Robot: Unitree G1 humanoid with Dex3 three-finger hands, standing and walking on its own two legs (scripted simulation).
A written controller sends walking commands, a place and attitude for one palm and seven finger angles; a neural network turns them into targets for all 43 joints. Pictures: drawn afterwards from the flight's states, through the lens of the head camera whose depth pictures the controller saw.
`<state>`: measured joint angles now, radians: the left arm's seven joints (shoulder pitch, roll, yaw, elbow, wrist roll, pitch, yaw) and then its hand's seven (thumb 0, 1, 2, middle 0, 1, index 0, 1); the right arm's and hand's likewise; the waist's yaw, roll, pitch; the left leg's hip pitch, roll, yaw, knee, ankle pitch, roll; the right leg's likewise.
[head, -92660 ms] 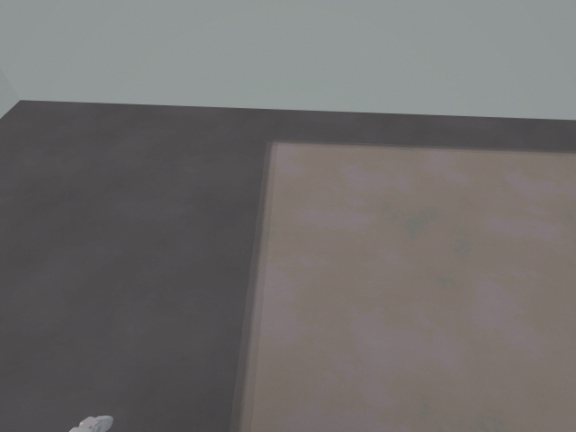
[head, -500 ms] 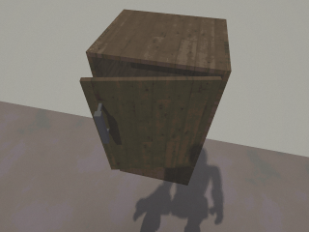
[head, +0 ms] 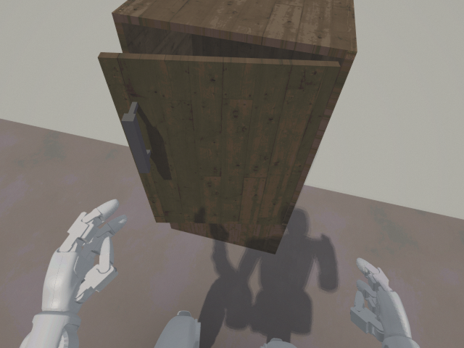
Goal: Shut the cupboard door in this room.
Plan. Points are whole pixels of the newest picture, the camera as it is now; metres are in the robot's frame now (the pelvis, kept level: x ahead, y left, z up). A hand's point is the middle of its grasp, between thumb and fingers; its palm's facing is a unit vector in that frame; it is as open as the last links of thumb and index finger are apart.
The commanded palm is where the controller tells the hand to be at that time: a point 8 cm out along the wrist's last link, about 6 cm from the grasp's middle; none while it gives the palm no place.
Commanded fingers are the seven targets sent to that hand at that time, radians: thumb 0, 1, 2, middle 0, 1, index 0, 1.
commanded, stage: raise the hand and make a fist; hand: left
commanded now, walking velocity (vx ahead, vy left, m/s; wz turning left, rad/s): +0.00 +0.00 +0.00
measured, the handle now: (139, 139) +0.51 +0.24 +0.04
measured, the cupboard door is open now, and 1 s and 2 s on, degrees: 14 14 14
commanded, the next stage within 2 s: bring the fist close to the handle in 1.60 s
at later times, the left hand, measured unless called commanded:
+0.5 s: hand (102, 283) +0.21 +0.22 +0.03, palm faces +0.06 -1.00 -0.04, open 4.3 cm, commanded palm +0.18 +0.26 +0.03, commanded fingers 0.00 0.90 0.90 -0.95 -1.12 -0.95 -1.12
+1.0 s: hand (96, 283) +0.21 +0.22 +0.04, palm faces +0.06 -1.00 -0.04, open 3.1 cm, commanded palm +0.19 +0.27 +0.04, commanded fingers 0.00 0.90 0.90 -1.30 -1.50 -1.30 -1.50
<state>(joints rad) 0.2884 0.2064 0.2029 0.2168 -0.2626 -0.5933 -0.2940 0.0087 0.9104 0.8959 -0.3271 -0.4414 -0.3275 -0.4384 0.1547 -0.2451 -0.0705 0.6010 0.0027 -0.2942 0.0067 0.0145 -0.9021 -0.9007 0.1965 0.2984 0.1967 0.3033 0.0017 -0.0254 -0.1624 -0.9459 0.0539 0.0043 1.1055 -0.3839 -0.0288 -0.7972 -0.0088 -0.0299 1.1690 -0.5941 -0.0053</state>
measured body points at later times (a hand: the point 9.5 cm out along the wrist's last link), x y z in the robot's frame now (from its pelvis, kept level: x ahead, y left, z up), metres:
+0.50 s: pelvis -0.01 +0.02 -0.03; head +0.06 +0.02 +0.42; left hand +0.20 +0.27 +0.03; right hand +0.16 -0.21 -0.12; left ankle +0.08 +0.14 -0.65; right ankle -0.01 -0.11 -0.65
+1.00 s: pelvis +0.00 +0.03 -0.02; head +0.05 +0.05 +0.43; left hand +0.20 +0.27 +0.04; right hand +0.20 -0.18 -0.08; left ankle +0.08 +0.14 -0.65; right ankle -0.01 -0.11 -0.65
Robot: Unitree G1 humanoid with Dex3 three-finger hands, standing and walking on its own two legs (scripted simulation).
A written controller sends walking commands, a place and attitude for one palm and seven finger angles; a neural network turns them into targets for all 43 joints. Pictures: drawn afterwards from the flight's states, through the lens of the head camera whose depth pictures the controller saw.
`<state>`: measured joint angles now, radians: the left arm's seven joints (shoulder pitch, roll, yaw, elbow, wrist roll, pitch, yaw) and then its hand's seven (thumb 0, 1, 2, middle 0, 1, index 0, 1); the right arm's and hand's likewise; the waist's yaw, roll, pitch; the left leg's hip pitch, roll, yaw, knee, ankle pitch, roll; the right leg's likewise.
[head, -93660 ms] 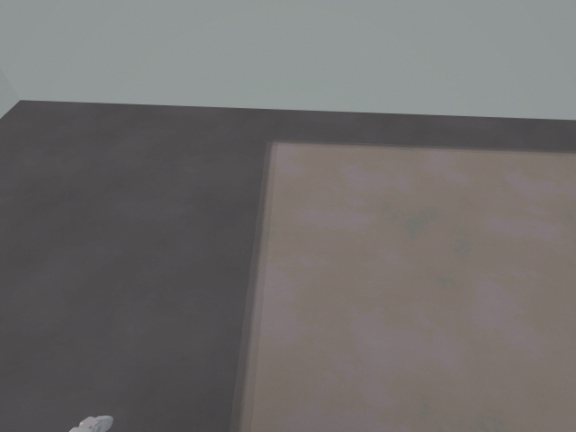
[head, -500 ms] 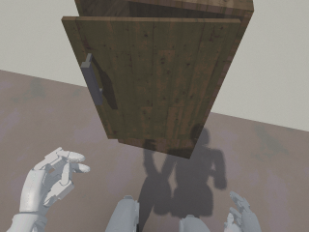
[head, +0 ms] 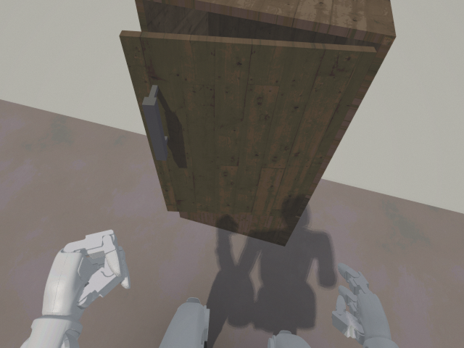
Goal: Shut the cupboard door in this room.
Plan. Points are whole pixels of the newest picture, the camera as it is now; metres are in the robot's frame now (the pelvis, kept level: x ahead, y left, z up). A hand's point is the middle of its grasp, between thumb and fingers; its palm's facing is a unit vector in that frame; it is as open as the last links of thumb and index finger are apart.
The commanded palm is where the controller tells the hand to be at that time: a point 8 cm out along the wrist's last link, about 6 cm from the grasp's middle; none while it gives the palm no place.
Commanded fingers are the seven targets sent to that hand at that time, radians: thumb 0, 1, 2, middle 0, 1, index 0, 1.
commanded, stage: raise the hand and make a fist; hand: left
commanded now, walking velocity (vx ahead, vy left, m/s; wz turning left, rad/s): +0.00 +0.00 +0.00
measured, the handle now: (158, 124) +0.52 +0.21 +0.05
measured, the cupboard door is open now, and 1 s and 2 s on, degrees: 14 14 14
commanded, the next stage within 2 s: bring the fist close to the handle in 0.60 s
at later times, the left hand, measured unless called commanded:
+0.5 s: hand (133, 264) +0.23 +0.17 +0.06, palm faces +0.05 -1.00 -0.05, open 3.1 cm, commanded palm +0.21 +0.22 +0.06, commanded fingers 0.00 0.90 0.90 -1.30 -1.50 -1.30 -1.50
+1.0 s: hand (146, 228) +0.28 +0.17 +0.06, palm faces +0.02 -1.00 -0.04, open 3.1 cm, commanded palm +0.27 +0.22 +0.06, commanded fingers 0.00 0.90 0.90 -1.30 -1.50 -1.30 -1.50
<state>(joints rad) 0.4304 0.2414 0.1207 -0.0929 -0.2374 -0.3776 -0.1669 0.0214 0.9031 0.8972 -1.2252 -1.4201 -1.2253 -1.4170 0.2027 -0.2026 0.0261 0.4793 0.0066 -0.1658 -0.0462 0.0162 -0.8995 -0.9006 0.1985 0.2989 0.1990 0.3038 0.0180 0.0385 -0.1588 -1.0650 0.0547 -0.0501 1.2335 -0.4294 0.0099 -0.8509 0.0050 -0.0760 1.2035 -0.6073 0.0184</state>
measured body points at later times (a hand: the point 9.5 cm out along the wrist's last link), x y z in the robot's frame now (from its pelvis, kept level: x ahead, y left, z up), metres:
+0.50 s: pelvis +0.01 -0.01 +0.00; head +0.06 -0.01 +0.45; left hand +0.22 +0.23 +0.06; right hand +0.18 -0.25 -0.08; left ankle +0.09 +0.11 -0.63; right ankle -0.01 -0.14 -0.63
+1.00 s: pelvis +0.01 -0.01 +0.00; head +0.07 +0.00 +0.45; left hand +0.28 +0.22 +0.06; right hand +0.19 -0.24 -0.08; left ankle +0.09 +0.11 -0.63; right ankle -0.01 -0.14 -0.63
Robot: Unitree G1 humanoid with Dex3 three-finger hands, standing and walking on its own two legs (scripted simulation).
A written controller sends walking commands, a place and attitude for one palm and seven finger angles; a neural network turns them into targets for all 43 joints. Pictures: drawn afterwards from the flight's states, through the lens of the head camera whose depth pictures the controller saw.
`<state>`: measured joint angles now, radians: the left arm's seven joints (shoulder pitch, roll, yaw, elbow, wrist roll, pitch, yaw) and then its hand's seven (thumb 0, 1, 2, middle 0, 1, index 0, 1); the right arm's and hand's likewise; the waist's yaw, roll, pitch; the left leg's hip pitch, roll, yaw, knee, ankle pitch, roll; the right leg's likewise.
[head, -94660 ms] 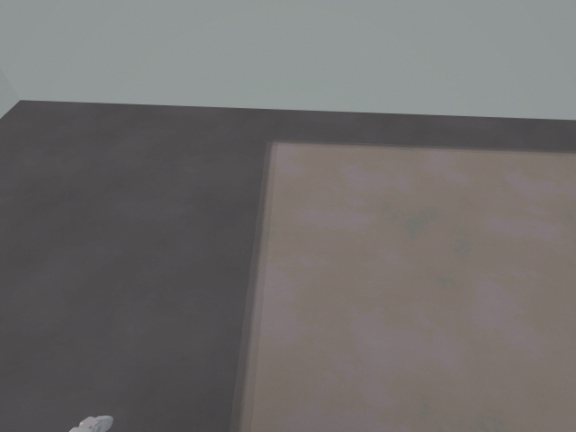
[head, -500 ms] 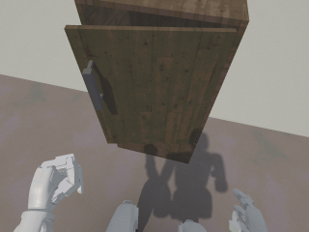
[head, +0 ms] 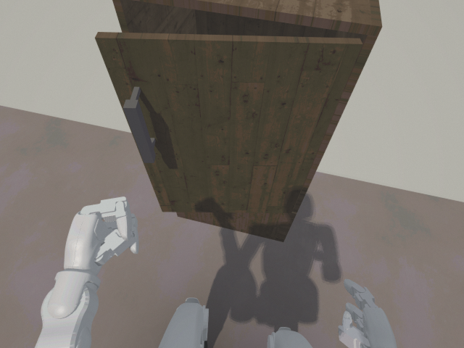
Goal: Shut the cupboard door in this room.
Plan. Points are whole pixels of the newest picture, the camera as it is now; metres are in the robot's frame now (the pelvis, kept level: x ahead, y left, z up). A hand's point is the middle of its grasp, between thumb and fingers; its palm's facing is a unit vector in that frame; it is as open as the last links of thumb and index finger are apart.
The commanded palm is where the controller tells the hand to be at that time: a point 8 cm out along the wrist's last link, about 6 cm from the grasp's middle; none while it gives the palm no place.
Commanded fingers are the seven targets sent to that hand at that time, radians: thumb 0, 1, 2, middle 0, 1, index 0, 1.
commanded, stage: bring the fist close to the handle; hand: left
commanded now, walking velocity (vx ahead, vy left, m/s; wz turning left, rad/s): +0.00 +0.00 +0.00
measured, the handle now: (143, 127) +0.51 +0.22 +0.05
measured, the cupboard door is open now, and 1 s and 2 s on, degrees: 14 14 3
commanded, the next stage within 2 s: push the door shut along its arc in 1.10 s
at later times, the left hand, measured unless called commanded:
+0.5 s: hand (142, 182) +0.37 +0.19 +0.06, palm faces +0.06 -1.00 -0.04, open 3.1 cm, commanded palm +0.35 +0.23 +0.06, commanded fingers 0.00 0.90 0.90 -1.30 -1.50 -1.30 -1.50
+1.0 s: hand (145, 161) +0.42 +0.20 +0.05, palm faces +0.09 -1.00 -0.03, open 3.1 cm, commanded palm +0.40 +0.24 +0.06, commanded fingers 0.00 0.90 0.90 -1.30 -1.50 -1.30 -1.50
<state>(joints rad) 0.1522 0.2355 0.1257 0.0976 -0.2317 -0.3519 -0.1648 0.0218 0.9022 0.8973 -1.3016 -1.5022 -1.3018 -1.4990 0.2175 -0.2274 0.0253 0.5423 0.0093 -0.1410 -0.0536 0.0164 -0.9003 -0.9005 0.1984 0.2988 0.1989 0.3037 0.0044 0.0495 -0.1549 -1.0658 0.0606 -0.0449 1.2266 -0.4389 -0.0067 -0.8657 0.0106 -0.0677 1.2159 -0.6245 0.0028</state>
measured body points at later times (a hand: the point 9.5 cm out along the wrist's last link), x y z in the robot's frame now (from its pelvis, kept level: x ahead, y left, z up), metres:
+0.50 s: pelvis +0.00 +0.00 +0.01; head +0.08 +0.01 +0.45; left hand +0.36 +0.24 +0.06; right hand +0.13 -0.25 -0.09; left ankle +0.08 +0.12 -0.63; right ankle -0.01 -0.13 -0.63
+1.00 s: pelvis +0.01 +0.00 +0.01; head +0.10 +0.01 +0.45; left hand +0.41 +0.25 +0.05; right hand +0.07 -0.26 -0.11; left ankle +0.08 +0.12 -0.63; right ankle -0.01 -0.13 -0.63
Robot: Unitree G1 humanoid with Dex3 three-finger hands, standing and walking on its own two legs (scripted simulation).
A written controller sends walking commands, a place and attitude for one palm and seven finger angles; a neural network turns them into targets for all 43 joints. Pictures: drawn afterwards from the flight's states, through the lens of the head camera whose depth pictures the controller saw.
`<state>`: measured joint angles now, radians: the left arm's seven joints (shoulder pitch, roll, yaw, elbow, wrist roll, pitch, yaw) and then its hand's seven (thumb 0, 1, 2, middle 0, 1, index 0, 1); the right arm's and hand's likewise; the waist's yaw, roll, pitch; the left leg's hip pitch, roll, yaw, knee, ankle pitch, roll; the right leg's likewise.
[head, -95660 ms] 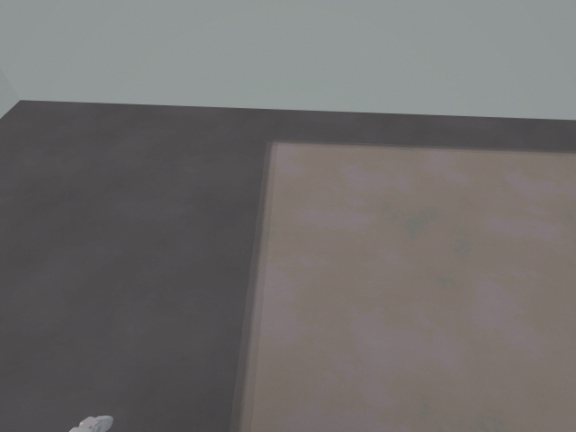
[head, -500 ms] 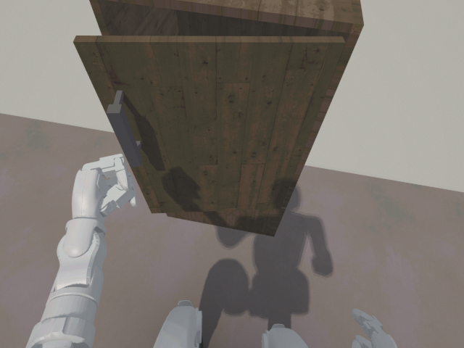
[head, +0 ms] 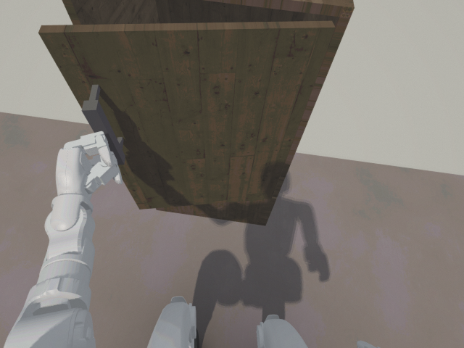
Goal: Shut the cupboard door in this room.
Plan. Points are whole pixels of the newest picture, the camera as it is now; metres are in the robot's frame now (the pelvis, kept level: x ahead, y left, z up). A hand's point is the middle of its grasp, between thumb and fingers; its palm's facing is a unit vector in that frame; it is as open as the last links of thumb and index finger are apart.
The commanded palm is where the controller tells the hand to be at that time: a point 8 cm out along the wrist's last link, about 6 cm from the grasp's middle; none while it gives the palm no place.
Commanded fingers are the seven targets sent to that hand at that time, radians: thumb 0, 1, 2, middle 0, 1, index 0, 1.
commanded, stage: bring the fist close to the handle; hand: left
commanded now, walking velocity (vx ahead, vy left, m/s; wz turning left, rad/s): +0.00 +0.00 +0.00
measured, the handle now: (107, 127) +0.49 +0.24 +0.05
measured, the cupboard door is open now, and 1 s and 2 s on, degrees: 14 3 0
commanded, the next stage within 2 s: push the door shut along its arc in 0.10 s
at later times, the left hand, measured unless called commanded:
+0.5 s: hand (118, 153) +0.44 +0.21 +0.05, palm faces +0.06 -1.00 -0.04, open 3.2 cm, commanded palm +0.43 +0.24 +0.05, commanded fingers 0.00 0.90 0.90 -1.30 -1.50 -1.30 -1.50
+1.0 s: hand (128, 125) +0.50 +0.20 +0.05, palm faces -0.08 -1.00 -0.02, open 3.2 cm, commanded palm +0.49 +0.22 +0.05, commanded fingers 0.00 0.90 0.90 -1.30 -1.50 -1.30 -1.50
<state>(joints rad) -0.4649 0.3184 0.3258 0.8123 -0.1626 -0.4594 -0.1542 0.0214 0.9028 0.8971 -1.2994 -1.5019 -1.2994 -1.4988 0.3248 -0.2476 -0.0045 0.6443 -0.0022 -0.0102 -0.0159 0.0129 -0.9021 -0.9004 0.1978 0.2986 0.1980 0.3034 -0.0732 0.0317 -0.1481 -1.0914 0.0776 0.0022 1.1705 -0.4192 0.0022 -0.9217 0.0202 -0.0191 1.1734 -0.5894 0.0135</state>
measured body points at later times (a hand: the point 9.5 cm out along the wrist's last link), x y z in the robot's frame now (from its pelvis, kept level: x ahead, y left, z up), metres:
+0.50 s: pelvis -0.01 +0.00 -0.01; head +0.10 +0.02 +0.43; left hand +0.43 +0.26 +0.05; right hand +0.09 -0.26 -0.12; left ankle +0.07 +0.12 -0.64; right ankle -0.01 -0.13 -0.64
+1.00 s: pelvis -0.01 +0.01 -0.03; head +0.12 +0.03 +0.40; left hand +0.49 +0.25 +0.05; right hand +0.01 -0.27 -0.13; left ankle +0.07 +0.12 -0.64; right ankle -0.01 -0.13 -0.64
